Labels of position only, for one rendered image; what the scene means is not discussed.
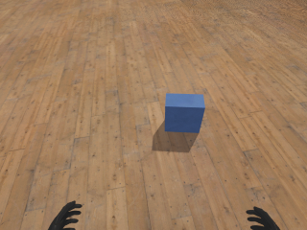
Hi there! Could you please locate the robot right hand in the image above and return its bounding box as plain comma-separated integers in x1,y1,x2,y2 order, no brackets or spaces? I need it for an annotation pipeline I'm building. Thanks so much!
246,206,280,230

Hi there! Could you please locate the robot left hand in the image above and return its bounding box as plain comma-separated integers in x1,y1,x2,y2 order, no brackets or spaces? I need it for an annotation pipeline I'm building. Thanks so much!
48,200,83,230

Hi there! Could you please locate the carton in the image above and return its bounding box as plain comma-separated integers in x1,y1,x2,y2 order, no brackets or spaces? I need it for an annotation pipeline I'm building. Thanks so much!
164,93,205,133

